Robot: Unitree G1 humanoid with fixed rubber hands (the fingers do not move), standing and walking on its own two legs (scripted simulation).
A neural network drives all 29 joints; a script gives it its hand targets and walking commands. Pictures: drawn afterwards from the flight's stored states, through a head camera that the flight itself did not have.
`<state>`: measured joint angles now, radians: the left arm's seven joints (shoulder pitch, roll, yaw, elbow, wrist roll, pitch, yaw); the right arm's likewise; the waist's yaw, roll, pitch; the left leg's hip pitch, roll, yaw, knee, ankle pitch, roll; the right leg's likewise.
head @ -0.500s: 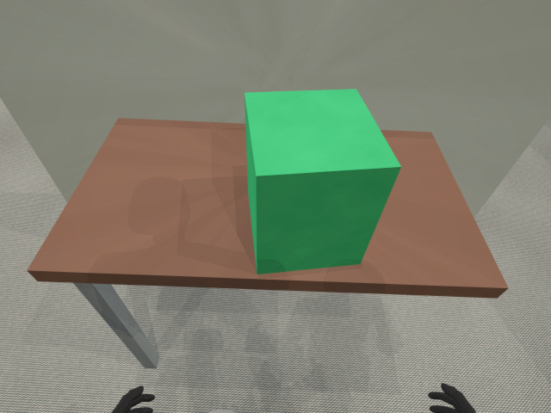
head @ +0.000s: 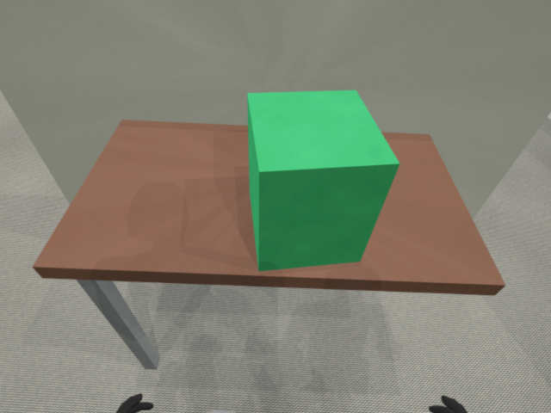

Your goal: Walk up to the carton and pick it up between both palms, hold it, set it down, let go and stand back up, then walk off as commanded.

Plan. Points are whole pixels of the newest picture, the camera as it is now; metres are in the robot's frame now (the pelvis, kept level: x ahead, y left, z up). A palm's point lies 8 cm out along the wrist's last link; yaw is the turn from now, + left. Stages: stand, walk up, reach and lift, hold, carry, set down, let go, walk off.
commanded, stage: stand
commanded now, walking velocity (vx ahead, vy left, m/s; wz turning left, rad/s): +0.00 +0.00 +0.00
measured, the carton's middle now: (306, 181) +0.49 +0.01 +0.05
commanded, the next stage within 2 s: walk off in 0.44 s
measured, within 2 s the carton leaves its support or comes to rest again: neither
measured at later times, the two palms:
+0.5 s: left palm out of the picture +0.06 +0.25 -0.12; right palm out of the picture +0.11 -0.26 -0.10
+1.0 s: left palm out of the picture +0.01 +0.31 -0.16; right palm out of the picture +0.05 -0.25 -0.09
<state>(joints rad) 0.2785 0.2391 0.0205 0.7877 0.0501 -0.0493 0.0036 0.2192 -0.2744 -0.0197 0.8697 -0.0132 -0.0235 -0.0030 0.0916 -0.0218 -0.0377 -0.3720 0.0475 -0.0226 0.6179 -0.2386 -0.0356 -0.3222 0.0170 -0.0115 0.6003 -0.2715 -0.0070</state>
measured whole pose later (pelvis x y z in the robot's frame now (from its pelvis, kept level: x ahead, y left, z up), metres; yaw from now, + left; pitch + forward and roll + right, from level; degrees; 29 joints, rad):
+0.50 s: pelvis -0.01 +0.00 +0.00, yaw +0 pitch -1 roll -1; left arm 0.28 0.24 0.02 0.81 0.05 -0.04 0.00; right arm 0.22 -0.27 -0.02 0.90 -0.01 -0.02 0.00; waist 0.09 -0.02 -0.04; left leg -0.37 0.05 -0.02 0.62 -0.23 -0.03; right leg -0.32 0.02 -0.01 0.60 -0.26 -0.01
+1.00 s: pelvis -0.06 +0.05 -0.02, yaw +0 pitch -6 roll -4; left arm 0.24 0.26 0.02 0.83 0.05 0.05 0.03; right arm 0.22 -0.34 -0.06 0.90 -0.01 0.03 0.00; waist 0.09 -0.03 0.03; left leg -0.38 -0.03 -0.03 0.85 -0.36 0.08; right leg -0.40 0.01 -0.01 0.87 -0.42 0.01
